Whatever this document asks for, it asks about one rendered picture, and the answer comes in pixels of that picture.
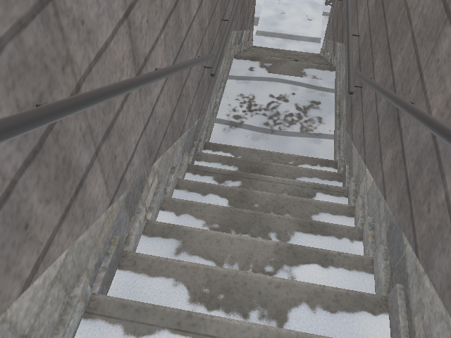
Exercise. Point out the stairs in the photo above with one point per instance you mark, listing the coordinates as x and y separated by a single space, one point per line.
252 244
286 55

